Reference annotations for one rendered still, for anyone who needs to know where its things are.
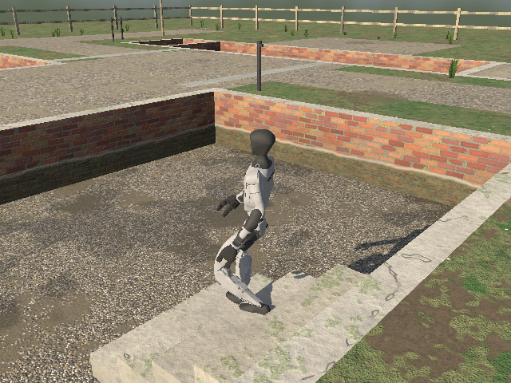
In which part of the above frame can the humanoid robot torso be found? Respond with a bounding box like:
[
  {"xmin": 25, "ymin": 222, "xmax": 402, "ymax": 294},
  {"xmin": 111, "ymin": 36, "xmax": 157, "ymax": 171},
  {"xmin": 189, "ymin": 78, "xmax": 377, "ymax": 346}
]
[{"xmin": 244, "ymin": 162, "xmax": 275, "ymax": 241}]

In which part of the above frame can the left robot shin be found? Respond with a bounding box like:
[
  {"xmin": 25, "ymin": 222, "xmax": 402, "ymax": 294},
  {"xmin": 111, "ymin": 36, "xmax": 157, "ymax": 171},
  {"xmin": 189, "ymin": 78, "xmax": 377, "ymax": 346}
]
[{"xmin": 215, "ymin": 270, "xmax": 263, "ymax": 308}]

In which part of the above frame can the robot left forearm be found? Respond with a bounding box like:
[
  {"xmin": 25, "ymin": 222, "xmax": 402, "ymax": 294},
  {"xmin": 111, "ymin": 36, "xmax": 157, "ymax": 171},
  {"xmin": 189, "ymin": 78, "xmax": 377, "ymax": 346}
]
[{"xmin": 231, "ymin": 209, "xmax": 262, "ymax": 250}]

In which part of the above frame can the right robot upper arm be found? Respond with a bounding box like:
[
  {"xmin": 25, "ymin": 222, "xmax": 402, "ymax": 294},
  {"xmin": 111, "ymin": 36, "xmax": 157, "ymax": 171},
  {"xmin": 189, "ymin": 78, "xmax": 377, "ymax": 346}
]
[{"xmin": 267, "ymin": 156, "xmax": 274, "ymax": 190}]

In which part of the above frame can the left robot hand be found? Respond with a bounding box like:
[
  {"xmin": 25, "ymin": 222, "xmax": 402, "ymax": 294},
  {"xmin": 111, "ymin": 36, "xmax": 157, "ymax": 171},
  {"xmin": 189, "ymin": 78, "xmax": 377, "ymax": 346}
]
[{"xmin": 216, "ymin": 244, "xmax": 238, "ymax": 269}]

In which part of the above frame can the right robot hand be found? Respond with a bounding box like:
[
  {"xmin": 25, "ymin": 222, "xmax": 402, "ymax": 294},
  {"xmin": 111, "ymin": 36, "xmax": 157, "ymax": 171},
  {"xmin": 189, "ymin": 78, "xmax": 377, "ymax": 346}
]
[{"xmin": 216, "ymin": 195, "xmax": 240, "ymax": 217}]

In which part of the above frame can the left robot upper arm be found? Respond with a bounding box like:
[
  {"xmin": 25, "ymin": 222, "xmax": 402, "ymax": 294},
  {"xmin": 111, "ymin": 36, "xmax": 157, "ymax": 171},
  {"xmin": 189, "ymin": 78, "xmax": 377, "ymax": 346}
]
[{"xmin": 246, "ymin": 169, "xmax": 265, "ymax": 219}]

